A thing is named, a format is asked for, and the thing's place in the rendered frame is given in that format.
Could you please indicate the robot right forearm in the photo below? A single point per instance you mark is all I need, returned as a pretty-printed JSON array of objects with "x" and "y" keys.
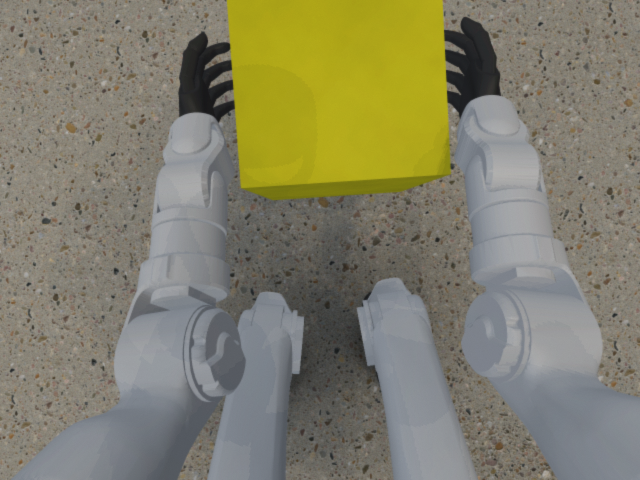
[{"x": 513, "y": 241}]

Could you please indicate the robot right upper arm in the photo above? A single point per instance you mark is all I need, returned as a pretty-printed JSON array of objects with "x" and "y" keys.
[{"x": 541, "y": 351}]

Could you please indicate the right robot thigh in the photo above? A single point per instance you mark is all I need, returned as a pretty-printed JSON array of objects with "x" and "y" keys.
[{"x": 425, "y": 436}]

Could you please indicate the robot left forearm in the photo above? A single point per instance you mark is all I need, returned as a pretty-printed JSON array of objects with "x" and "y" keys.
[{"x": 186, "y": 266}]

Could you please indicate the robot right hand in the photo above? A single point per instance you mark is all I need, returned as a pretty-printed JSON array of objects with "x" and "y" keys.
[{"x": 481, "y": 76}]

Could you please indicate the carton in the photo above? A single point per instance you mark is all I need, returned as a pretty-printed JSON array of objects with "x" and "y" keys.
[{"x": 339, "y": 97}]

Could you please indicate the robot left hand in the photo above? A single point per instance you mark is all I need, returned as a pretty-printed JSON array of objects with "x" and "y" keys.
[{"x": 194, "y": 92}]

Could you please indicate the robot left upper arm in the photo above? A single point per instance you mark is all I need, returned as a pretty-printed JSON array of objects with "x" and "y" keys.
[{"x": 172, "y": 368}]

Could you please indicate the left robot shin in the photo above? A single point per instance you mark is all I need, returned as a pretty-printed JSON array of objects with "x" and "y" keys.
[{"x": 246, "y": 318}]

